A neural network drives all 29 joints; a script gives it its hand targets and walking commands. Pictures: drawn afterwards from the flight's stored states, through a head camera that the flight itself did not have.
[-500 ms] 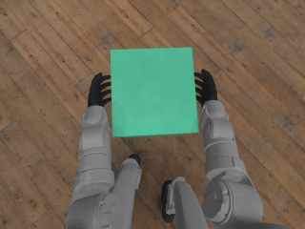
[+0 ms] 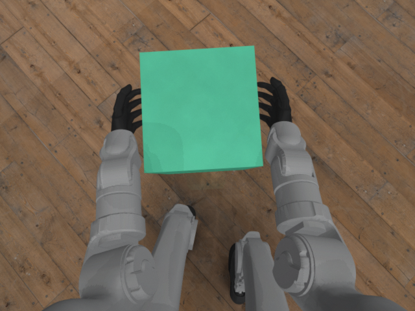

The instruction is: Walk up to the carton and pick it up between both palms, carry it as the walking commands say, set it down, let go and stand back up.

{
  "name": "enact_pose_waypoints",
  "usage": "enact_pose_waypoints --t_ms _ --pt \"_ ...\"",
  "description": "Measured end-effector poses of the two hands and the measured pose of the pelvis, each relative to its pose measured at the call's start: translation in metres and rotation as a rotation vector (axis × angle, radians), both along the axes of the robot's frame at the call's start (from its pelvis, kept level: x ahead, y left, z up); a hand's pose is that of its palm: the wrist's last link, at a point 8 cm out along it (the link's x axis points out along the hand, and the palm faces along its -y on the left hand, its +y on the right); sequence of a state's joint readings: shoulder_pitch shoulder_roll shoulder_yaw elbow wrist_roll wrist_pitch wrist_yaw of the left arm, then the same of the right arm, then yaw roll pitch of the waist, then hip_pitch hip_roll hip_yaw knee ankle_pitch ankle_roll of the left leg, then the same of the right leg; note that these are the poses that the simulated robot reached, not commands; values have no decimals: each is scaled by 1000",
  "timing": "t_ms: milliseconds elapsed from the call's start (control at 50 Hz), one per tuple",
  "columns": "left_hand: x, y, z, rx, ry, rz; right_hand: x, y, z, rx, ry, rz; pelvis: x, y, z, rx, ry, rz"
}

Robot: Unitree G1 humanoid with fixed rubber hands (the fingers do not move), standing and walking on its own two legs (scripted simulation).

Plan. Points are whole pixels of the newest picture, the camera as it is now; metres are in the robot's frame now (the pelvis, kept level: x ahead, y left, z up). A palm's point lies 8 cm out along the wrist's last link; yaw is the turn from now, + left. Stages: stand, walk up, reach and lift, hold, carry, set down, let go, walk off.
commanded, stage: set down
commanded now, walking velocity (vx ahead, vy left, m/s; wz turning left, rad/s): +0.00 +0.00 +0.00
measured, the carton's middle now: (202, 123) +0.45 +0.11 -0.17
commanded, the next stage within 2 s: none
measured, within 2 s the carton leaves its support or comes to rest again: neither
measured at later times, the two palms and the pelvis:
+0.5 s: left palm (135, 127) +0.41 +0.25 -0.17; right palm (266, 120) +0.49 -0.02 -0.16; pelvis -0.03 +0.00 -0.08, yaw +0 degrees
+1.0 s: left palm (145, 125) +0.44 +0.26 -0.26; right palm (257, 126) +0.50 -0.02 -0.26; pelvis -0.04 +0.00 -0.13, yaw -2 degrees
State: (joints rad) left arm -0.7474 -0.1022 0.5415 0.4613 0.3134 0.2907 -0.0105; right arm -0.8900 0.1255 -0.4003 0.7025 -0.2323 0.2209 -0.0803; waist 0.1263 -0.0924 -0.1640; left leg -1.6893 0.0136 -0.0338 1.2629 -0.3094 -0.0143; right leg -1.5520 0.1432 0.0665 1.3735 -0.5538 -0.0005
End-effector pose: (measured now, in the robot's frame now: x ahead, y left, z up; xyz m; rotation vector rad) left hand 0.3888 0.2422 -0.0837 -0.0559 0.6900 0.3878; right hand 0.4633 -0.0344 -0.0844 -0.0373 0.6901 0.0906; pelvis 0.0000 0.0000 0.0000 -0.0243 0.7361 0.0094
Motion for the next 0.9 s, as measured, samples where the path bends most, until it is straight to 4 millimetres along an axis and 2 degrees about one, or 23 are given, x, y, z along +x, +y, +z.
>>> enact_pose_waypoints --t_ms 320,500,720,900 --pt "15 7 -56 -20 -11 -16 10 5 -52 -15 -13 -18 -22 4 -50 -13 32 1" --pt "26 11 -86 -33 -20 -11 23 10 -75 -32 -24 -9 -33 4 -78 -18 34 10" --pt "37 10 -129 -18 20 -34 31 8 -121 -34 11 -17 -34 0 -103 -21 62 -1" --pt "50 14 -156 -6 10 -54 35 10 -154 -26 4 -31 -35 1 -122 -23 85 -12"
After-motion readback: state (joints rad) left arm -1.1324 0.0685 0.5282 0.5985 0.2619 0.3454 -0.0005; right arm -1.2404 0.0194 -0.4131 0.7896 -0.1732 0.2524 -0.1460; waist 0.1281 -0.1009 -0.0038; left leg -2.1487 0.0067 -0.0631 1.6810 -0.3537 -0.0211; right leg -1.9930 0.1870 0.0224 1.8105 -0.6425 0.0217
